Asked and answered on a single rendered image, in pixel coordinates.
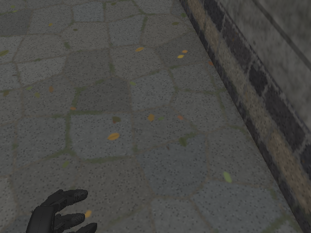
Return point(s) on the left robot hand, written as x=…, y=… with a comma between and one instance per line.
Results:
x=44, y=220

